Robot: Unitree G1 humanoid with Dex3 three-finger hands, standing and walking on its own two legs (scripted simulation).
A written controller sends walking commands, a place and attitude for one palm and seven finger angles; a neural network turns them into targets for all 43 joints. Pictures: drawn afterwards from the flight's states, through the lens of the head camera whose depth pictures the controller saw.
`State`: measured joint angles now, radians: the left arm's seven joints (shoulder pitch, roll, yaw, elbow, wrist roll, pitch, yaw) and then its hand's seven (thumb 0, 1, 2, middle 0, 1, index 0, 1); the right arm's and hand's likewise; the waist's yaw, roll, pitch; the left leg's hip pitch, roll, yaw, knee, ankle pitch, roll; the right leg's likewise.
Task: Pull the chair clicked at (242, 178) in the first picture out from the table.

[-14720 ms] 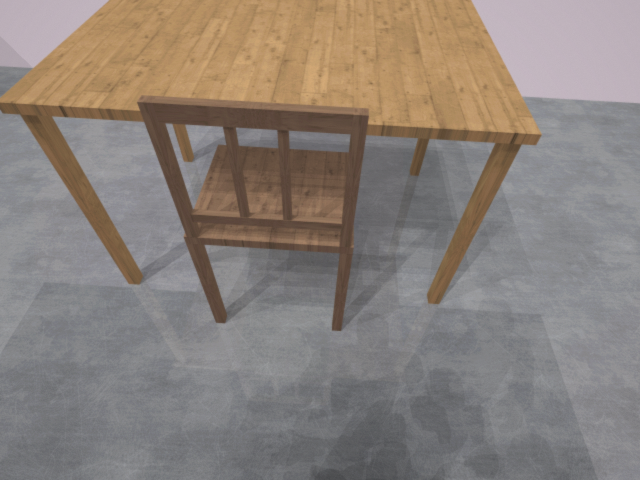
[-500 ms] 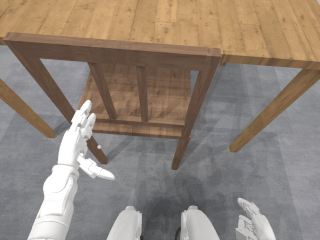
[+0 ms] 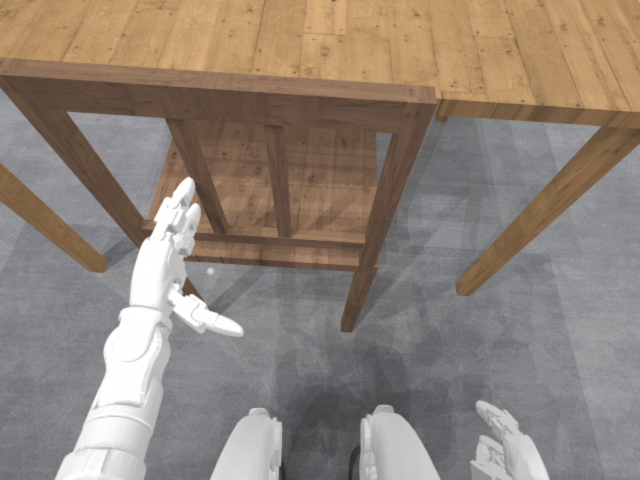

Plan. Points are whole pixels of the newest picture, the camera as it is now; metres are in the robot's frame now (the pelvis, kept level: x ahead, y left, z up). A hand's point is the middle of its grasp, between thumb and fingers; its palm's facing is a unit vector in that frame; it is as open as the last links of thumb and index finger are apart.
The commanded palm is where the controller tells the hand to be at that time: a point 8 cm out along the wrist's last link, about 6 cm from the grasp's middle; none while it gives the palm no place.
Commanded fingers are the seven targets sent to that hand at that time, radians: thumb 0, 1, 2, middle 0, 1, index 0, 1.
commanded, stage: push the fingers through the gap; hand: left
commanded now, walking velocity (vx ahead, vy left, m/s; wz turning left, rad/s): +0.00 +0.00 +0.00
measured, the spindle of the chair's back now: (203, 182) +0.48 +0.16 +0.02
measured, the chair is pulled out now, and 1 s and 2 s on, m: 0.00 0.00 0.00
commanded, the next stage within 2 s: aim the fingers beside a spindle in 0.04 s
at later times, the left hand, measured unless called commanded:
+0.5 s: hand (203, 265) +0.37 +0.15 +0.01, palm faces -0.08 -1.00 -0.04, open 16.4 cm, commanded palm +0.36 +0.20 +0.02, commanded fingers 0.00 -0.50 0.30 -0.06 -0.08 -0.06 -0.08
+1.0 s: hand (194, 275) +0.35 +0.16 +0.02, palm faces -0.07 -1.00 -0.03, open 16.9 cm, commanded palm +0.34 +0.21 +0.02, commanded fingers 0.00 -0.50 0.30 -0.06 -0.08 -0.06 -0.08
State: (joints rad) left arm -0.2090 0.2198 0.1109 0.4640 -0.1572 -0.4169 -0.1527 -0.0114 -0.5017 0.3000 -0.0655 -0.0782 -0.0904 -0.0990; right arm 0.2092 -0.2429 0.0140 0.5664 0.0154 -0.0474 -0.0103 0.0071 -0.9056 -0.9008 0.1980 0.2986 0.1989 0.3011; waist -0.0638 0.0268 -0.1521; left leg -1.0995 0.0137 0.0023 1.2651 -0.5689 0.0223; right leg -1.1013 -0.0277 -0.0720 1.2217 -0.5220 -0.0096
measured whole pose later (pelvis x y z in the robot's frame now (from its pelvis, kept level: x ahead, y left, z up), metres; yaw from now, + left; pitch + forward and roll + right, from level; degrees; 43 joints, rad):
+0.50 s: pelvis -0.02 +0.00 +0.00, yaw +0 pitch +22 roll -2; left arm -0.36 0.25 0.15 0.65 -0.15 -0.47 -0.17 -0.01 -0.50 0.30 -0.06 -0.08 -0.18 -0.16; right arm 0.23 -0.25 0.02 0.61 0.01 -0.06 -0.02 0.01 -0.91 -0.90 0.20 0.30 0.20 0.30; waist -0.08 0.02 -0.14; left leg -1.13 0.01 -0.01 1.27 -0.54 0.03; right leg -1.12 -0.03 -0.08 1.22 -0.49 -0.01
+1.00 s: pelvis +0.01 +0.01 +0.01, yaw -1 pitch +23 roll -2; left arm -0.14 0.22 0.13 0.43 -0.17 -0.48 -0.16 -0.01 -0.50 0.30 -0.07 -0.08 -0.06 -0.08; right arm 0.22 -0.24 0.00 0.55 0.01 -0.03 0.01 0.01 -0.91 -0.90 0.20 0.30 0.20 0.30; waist -0.06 0.02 -0.16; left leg -1.07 0.01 0.01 1.24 -0.57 0.03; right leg -1.07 -0.03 -0.06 1.19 -0.52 0.00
